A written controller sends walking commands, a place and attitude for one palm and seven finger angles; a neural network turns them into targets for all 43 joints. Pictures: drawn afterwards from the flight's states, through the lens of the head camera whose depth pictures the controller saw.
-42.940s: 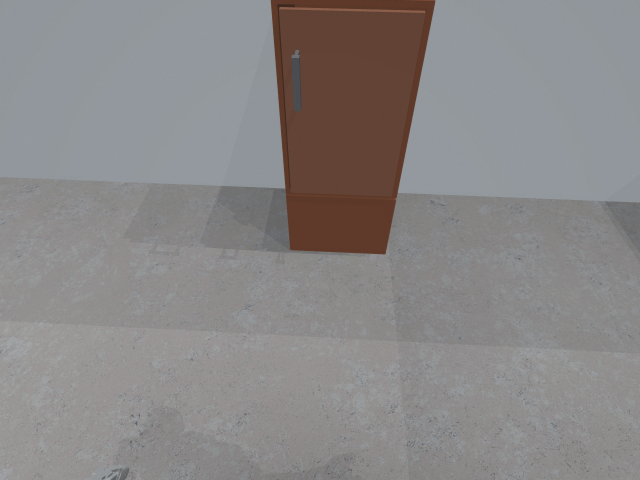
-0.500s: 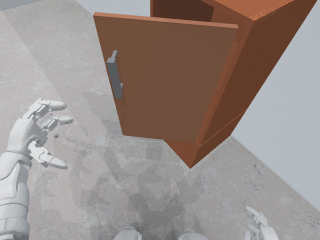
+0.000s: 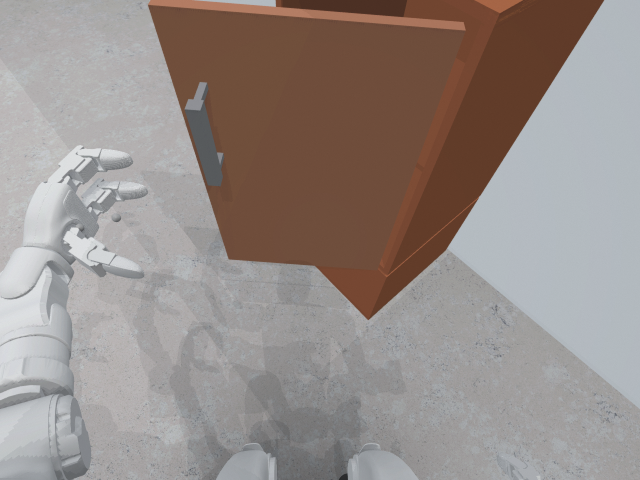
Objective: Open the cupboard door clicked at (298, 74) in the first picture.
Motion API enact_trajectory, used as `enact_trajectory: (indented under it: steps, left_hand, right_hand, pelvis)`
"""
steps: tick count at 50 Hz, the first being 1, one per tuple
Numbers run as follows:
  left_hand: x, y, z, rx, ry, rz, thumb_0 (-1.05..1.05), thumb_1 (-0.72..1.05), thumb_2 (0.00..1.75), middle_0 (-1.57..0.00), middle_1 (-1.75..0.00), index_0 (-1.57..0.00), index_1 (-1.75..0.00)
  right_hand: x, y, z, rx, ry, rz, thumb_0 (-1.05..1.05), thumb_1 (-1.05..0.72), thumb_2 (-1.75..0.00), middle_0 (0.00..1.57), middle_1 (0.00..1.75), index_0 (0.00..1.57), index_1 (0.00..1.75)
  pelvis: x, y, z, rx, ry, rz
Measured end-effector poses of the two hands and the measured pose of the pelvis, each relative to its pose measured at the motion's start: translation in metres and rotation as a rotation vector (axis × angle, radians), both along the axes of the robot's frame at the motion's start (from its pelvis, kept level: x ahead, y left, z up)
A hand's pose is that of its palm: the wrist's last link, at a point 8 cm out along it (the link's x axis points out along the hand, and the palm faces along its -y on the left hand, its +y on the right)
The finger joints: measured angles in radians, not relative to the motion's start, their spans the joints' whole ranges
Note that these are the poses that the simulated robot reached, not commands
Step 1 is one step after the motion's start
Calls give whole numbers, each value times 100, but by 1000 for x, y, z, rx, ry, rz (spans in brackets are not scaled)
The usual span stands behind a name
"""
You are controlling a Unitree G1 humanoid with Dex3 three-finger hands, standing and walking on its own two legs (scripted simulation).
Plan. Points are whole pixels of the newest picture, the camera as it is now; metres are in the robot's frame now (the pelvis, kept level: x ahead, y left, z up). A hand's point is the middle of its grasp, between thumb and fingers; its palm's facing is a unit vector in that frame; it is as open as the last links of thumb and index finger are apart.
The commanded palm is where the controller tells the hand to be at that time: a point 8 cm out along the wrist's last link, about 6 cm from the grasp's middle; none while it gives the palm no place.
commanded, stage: move the hooked fingers beside the handle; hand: left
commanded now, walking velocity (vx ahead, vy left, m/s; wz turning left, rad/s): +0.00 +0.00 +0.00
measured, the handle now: (209, 137) +0.57 +0.16 +0.05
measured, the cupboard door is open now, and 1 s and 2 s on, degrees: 45 44 44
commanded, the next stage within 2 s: slide the fingers in behind the handle in 1.50 s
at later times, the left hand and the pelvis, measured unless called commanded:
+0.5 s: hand (153, 170) +0.49 +0.22 +0.07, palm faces -0.08 -1.00 -0.01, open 14.0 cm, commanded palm +0.48 +0.26 +0.06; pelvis +0.00 +0.01 -0.01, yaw -1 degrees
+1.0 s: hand (169, 151) +0.53 +0.21 +0.06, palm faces -0.07 -1.00 +0.00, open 13.9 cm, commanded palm +0.51 +0.25 +0.06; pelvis +0.01 +0.01 -0.02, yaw -2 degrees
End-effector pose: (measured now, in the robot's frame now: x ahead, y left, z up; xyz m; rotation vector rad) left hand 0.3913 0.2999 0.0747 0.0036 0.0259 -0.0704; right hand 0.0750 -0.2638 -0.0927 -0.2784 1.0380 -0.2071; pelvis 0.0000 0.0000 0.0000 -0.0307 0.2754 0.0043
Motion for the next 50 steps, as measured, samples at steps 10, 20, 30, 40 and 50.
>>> enact_trajectory:
  steps: [10,20,30,40,50]
  left_hand:
    - [30,-12,-3,-3,3,-13,-1,-50,30,-30,-120,-30,-120]
    - [65,-21,-3,1,2,-10,-1,-50,30,-30,-120,-30,-120]
    - [100,-31,-3,-2,4,-8,-1,-50,30,-30,-120,-30,-120]
    - [124,-36,-5,4,14,-2,-1,-50,30,-30,-120,-32,-122]
    - [123,-35,-13,-2,20,3,-1,-50,30,-30,-120,-31,-122]
  right_hand:
    - [-23,2,-9,-1,96,-27,1,-90,-90,21,30,20,30]
    - [-54,4,-13,-9,192,-78,1,-91,-90,21,30,20,30]
    - [-87,7,-16,-16,303,-116,1,-91,-90,21,30,20,30]
    - [-108,14,-13,-4,379,-156,1,-91,-90,21,30,20,30]
    - [-103,18,-11,11,403,-158,1,-91,-90,21,30,20,30]
  pelvis:
    - [-2,4,-5,-5,27,-1]
    - [-4,7,-11,-13,62,-9]
    - [-4,10,-17,-23,107,-11]
    - [1,11,-18,-29,138,-22]
    - [7,12,-15,-30,140,-23]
